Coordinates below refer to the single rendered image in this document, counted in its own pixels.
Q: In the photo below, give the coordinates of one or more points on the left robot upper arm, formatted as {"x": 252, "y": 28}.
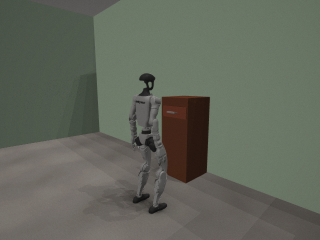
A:
{"x": 132, "y": 114}

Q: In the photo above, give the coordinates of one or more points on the left robot hand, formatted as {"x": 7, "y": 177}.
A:
{"x": 132, "y": 143}

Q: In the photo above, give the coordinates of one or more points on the robot right forearm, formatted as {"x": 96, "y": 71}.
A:
{"x": 155, "y": 133}

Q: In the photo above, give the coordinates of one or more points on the robot torso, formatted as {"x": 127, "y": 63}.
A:
{"x": 143, "y": 109}

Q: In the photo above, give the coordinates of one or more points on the robot left forearm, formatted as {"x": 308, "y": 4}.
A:
{"x": 133, "y": 127}

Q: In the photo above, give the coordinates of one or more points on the robot left thigh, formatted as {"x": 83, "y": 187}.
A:
{"x": 146, "y": 155}

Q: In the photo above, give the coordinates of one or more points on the right robot hand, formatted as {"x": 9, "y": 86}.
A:
{"x": 160, "y": 152}

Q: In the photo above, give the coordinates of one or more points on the drawer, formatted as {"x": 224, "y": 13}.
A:
{"x": 181, "y": 111}

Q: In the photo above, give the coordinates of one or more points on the cabinet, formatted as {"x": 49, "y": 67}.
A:
{"x": 186, "y": 140}

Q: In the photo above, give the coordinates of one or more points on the right robot upper arm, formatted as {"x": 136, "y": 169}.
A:
{"x": 155, "y": 104}

